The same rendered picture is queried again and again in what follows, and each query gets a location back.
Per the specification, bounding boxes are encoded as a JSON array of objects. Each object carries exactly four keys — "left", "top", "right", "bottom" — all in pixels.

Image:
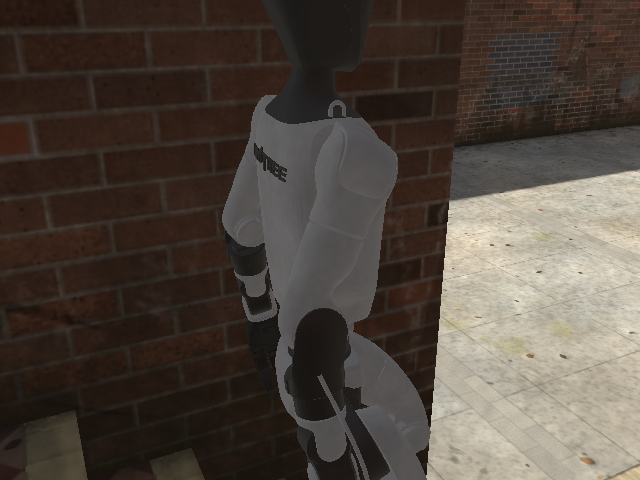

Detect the humanoid robot torso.
[{"left": 254, "top": 100, "right": 387, "bottom": 420}]

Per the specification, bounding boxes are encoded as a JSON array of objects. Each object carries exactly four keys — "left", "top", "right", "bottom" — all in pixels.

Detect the robot left forearm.
[{"left": 224, "top": 228, "right": 278, "bottom": 322}]

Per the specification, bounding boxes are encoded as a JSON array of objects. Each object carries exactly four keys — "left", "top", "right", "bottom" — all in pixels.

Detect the robot left thigh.
[{"left": 275, "top": 331, "right": 431, "bottom": 454}]

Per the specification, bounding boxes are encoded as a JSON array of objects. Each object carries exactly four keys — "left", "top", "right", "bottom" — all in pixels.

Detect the robot left upper arm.
[{"left": 222, "top": 95, "right": 277, "bottom": 247}]

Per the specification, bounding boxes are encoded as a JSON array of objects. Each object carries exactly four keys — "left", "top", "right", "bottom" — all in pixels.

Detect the robot right upper arm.
[{"left": 278, "top": 121, "right": 398, "bottom": 349}]

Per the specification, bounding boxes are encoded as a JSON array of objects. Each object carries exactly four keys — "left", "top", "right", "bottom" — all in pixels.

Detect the left robot hand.
[{"left": 246, "top": 306, "right": 281, "bottom": 392}]

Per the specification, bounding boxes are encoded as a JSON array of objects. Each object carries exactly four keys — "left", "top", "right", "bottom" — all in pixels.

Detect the robot right forearm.
[{"left": 284, "top": 308, "right": 360, "bottom": 480}]

